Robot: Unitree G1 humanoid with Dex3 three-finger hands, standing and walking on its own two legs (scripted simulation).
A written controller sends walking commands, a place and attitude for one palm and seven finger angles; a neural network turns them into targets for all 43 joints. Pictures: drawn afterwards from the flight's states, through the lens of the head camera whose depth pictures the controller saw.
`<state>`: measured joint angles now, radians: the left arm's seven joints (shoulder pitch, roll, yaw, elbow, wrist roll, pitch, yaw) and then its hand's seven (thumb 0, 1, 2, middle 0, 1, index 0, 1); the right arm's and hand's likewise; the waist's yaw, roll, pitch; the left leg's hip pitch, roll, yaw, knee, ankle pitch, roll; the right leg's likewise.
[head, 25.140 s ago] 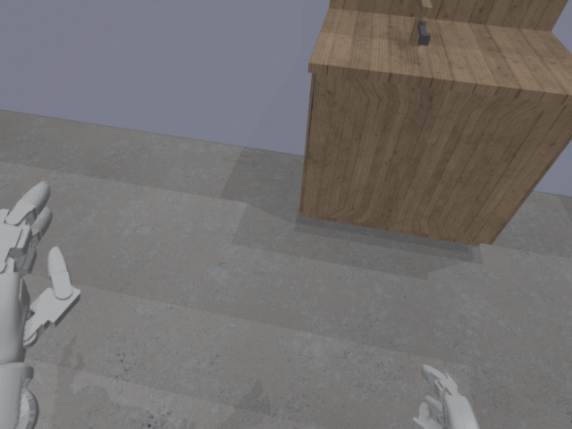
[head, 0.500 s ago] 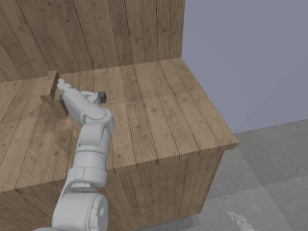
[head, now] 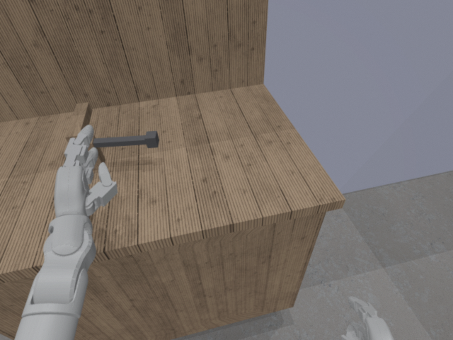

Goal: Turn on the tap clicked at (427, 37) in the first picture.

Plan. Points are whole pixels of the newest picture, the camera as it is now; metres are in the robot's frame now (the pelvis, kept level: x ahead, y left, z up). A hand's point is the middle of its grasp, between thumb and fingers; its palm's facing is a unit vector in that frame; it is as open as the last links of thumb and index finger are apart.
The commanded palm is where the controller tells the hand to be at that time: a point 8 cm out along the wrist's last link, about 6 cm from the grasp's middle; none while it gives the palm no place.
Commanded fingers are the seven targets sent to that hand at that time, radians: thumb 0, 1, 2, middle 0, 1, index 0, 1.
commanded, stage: draw the hand back beside the body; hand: left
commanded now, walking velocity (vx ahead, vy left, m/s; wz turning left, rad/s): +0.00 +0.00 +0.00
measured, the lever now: (152, 139) +0.51 +0.23 +0.09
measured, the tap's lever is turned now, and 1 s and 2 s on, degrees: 80 80 80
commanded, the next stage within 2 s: step back with the hand held close in 1.04 s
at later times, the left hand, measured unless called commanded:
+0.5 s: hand (72, 208) +0.25 +0.26 +0.16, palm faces +0.37 -0.89 -0.26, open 7.5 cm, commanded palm +0.21 +0.29 +0.17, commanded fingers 0.00 0.90 0.90 -0.20 -0.29 -0.20 -0.29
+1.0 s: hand (47, 233) +0.21 +0.28 +0.16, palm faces +0.44 -0.84 -0.30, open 7.4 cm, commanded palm +0.16 +0.31 +0.17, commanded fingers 0.00 0.90 0.90 -0.20 -0.30 -0.20 -0.30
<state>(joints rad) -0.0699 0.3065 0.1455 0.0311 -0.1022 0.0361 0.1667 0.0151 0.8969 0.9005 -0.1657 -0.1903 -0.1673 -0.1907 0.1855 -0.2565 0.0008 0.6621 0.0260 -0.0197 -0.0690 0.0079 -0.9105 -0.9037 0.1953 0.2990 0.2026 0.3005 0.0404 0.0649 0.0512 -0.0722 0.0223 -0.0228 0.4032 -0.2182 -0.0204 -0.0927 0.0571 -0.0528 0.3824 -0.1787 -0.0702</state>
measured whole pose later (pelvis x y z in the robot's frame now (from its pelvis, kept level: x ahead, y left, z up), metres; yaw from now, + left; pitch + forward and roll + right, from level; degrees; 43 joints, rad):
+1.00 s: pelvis +0.01 +0.03 +0.00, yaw +1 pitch -7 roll +0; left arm 0.38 0.31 0.25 -0.33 -0.09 -0.11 0.12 0.01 0.89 0.90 -0.20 -0.30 -0.20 -0.30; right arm 0.16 -0.22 0.02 0.66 0.00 -0.07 -0.05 0.01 -0.91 -0.90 0.20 0.30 0.21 0.30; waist 0.08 0.07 0.05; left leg -0.04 -0.02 -0.03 0.38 -0.22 0.01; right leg -0.05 0.02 -0.06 0.35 -0.18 -0.03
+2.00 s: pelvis -0.08 +0.03 -0.02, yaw +2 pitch +1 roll -1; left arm 0.49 0.36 0.32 -0.53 -0.04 -0.16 0.15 0.01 0.89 0.90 -0.21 -0.30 -0.21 -0.30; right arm 0.17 -0.20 0.01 0.59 0.00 -0.04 -0.06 0.01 -0.91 -0.90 0.20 0.30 0.21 0.30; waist 0.01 0.04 0.06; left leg -0.45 -0.01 -0.04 0.63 -0.20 0.01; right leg -0.34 0.06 0.01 0.56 -0.23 -0.03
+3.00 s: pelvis -0.33 -0.04 -0.02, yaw +6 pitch -5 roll +1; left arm 0.40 0.32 0.32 -0.41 -0.05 -0.14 0.13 0.01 0.89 0.90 -0.20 -0.30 -0.21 -0.30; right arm 0.23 -0.23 -0.03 0.72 0.01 -0.09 -0.05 0.01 -0.91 -0.90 0.20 0.30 0.20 0.30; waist 0.00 0.03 0.04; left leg -0.38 0.01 -0.02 1.05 -0.39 0.01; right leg -0.35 0.01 -0.08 0.63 -0.19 -0.08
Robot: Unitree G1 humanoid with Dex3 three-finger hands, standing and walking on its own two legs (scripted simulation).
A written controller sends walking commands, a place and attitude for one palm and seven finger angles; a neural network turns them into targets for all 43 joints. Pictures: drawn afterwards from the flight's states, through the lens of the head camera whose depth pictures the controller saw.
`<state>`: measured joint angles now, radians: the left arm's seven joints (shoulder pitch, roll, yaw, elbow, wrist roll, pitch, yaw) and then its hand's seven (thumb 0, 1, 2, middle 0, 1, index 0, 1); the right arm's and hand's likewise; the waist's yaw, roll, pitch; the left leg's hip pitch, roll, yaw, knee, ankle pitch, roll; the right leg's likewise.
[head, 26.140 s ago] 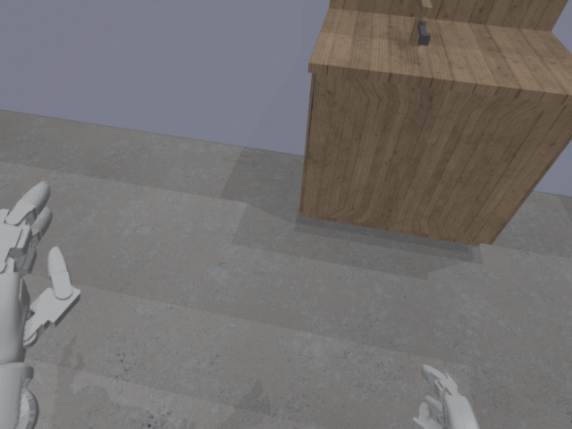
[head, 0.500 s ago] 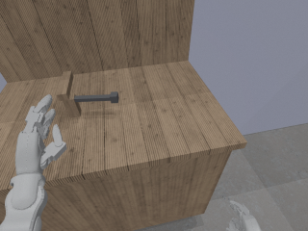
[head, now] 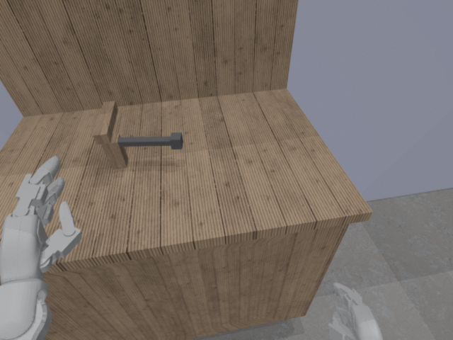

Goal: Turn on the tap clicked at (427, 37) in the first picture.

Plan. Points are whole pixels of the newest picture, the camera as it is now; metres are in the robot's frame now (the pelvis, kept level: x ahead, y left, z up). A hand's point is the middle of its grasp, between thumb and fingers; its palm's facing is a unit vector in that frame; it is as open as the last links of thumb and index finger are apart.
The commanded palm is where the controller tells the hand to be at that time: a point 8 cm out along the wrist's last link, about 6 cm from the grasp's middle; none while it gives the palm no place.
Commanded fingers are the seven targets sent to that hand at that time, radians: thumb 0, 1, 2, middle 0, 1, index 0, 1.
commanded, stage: draw the hand back beside the body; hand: left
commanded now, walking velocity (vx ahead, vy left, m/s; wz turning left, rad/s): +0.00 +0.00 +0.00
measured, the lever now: (176, 140) +0.50 +0.19 +0.09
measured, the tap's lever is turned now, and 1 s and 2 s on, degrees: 80 80 80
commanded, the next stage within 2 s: step back with the hand held close in 0.04 s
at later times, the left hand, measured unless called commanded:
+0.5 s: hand (82, 256) +0.17 +0.23 +0.14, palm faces +0.31 -0.85 -0.43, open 7.4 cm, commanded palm +0.13 +0.28 +0.17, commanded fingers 0.00 0.90 0.90 -0.20 -0.30 -0.20 -0.30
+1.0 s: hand (48, 294) +0.12 +0.24 +0.14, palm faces +0.38 -0.82 -0.42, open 7.4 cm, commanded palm +0.06 +0.29 +0.17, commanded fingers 0.00 0.90 0.90 -0.20 -0.30 -0.20 -0.30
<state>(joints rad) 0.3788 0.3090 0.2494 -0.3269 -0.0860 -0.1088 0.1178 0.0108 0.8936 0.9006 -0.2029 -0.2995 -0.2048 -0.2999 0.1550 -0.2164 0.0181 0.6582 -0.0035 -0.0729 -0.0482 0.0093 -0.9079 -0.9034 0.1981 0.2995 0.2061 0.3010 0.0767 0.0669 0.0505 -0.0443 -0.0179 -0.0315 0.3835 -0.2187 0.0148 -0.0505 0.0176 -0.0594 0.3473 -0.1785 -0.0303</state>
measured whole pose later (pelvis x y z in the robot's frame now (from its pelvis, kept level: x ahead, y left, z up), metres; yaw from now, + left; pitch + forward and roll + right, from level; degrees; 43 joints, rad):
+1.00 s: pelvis -0.09 +0.00 -0.02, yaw +1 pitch +1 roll -1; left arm 0.49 0.36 0.32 -0.53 -0.04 -0.16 0.15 0.01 0.89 0.90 -0.21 -0.30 -0.21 -0.30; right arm 0.17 -0.20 0.01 0.59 0.00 -0.04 -0.06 0.01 -0.91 -0.90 0.20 0.30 0.21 0.30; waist 0.01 0.04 0.06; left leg -0.45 -0.01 -0.04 0.63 -0.20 0.01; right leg -0.34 0.06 0.01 0.56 -0.23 -0.03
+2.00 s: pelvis -0.34 -0.06 -0.03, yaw +5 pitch -5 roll +1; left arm 0.40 0.32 0.32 -0.41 -0.05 -0.14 0.13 0.01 0.89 0.90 -0.20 -0.30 -0.21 -0.30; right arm 0.23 -0.23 -0.03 0.72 0.01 -0.09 -0.05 0.01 -0.91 -0.90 0.20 0.30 0.20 0.30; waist 0.00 0.03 0.04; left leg -0.38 0.01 -0.02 1.05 -0.39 0.01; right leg -0.35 0.01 -0.08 0.63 -0.19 -0.08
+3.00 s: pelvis -0.38 -0.11 -0.01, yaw +4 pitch -2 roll +1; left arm 0.51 0.33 0.31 -0.52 -0.06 -0.17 0.15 0.01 0.89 0.90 -0.21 -0.30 -0.21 -0.30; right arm 0.22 -0.21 0.01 0.63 0.00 -0.10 -0.06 0.01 -0.91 -0.90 0.20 0.30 0.21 0.30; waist 0.00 0.03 0.07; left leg -0.26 0.03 0.01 0.56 -0.20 0.01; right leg -0.22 0.02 -0.07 0.53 -0.27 -0.07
